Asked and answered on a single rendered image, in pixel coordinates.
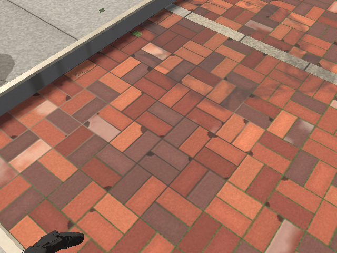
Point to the left robot hand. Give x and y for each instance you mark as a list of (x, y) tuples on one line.
[(54, 241)]

